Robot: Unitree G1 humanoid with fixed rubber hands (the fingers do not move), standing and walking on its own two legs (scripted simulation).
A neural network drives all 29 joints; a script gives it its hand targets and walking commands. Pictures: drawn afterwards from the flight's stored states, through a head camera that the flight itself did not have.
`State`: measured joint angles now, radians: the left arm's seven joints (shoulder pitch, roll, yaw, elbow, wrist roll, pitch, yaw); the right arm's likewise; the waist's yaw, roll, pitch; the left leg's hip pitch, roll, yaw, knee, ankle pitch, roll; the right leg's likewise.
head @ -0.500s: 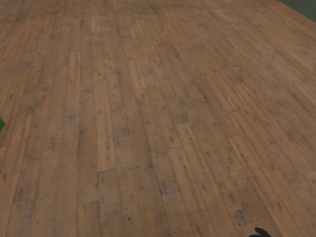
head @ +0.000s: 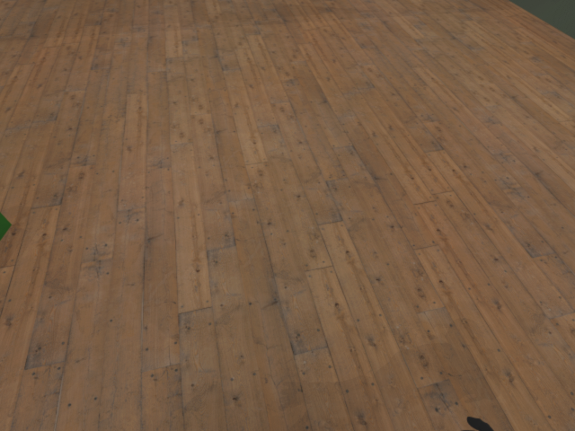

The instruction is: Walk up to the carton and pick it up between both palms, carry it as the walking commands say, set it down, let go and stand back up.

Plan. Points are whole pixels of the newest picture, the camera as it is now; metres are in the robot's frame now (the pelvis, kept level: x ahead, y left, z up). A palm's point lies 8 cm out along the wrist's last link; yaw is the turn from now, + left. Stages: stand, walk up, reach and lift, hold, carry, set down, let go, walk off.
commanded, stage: walk up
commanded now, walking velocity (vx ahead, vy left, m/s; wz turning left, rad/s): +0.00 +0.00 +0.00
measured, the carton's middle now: out of the picture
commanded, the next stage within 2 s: none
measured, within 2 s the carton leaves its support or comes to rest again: neither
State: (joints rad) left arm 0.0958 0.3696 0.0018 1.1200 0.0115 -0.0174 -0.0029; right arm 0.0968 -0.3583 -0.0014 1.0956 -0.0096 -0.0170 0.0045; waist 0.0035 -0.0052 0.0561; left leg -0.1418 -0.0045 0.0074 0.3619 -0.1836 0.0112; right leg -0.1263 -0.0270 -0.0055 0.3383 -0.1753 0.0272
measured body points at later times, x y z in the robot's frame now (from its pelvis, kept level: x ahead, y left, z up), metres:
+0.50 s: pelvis -0.03 +0.02 -0.02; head +0.01 +0.06 +0.42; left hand -0.04 +0.29 -0.19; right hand +0.12 -0.22 -0.15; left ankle -0.02 +0.12 -0.75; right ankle -0.01 -0.14 -0.70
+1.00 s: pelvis -0.03 +0.02 +0.01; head -0.02 +0.00 +0.46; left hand -0.18 +0.25 -0.12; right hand +0.19 -0.17 -0.13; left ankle -0.06 +0.20 -0.64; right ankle +0.00 -0.11 -0.75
